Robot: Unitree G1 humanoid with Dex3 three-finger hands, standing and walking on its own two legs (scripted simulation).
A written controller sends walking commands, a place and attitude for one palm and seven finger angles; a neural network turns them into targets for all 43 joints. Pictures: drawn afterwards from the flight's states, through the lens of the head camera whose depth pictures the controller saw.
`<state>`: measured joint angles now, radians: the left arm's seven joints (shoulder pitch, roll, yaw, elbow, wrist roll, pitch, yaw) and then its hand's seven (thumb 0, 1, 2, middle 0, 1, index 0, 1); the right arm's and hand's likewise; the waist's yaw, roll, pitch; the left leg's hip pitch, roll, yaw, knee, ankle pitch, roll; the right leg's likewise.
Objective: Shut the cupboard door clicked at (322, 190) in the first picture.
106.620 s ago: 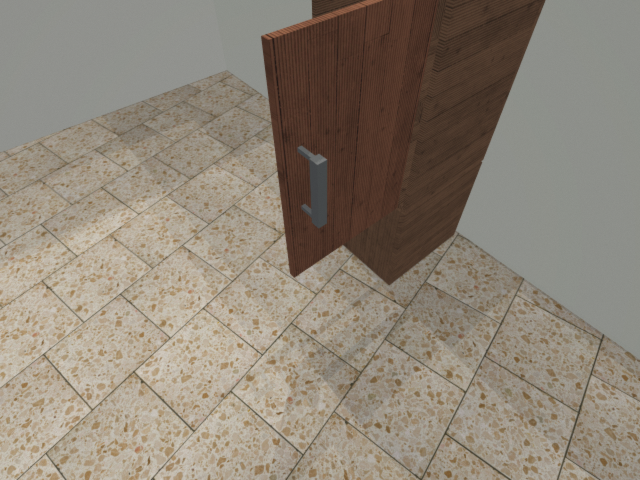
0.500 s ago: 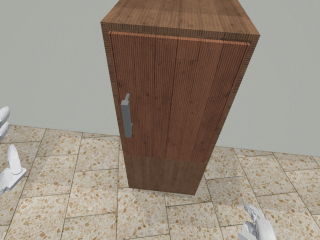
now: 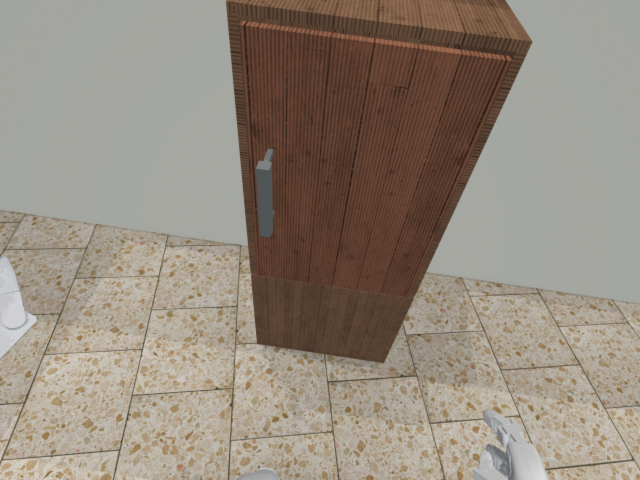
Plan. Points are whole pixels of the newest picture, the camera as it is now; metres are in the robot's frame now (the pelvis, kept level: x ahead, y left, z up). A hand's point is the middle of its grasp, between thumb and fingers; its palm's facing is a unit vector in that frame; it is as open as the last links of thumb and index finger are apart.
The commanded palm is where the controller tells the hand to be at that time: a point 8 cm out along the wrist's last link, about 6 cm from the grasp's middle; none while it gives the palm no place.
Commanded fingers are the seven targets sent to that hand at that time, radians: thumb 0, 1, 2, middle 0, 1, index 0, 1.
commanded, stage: step back with the hand held close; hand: left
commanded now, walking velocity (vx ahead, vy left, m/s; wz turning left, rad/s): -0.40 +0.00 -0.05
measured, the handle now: (267, 194) +0.61 +0.12 -0.02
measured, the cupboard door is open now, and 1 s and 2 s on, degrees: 0 0 0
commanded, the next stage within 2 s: stop stepping back and stand still in 0.38 s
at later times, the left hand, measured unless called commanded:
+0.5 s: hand out of the picture +0.11 +0.26 +0.21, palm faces +0.44 -0.81 -0.39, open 7.4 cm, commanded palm +0.04 +0.30 +0.20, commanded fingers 0.00 0.90 0.90 -0.20 -0.30 -0.20 -0.30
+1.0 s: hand out of the picture +0.02 +0.24 +0.21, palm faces +0.13 -0.87 -0.48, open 7.5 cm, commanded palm -0.01 +0.31 +0.20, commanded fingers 0.00 0.90 0.90 -0.20 -0.30 -0.20 -0.30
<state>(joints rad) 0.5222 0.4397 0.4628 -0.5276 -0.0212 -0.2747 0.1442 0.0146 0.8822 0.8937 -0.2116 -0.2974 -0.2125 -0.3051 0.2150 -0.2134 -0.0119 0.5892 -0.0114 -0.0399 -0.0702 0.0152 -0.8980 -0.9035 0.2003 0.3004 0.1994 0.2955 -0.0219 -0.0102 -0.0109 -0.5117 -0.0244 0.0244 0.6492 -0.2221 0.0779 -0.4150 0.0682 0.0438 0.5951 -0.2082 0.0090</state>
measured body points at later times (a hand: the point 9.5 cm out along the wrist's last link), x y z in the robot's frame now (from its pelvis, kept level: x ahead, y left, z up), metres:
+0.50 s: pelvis -0.10 +0.00 +0.00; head -0.11 +0.03 +0.45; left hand +0.09 +0.31 +0.23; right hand +0.09 -0.23 -0.05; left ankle +0.12 +0.07 -0.71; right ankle -0.12 -0.15 -0.71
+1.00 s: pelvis -0.20 +0.03 +0.03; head -0.21 +0.09 +0.48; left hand +0.01 +0.28 +0.23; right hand -0.15 -0.20 -0.05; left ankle -0.10 +0.12 -0.71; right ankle -0.25 -0.04 -0.68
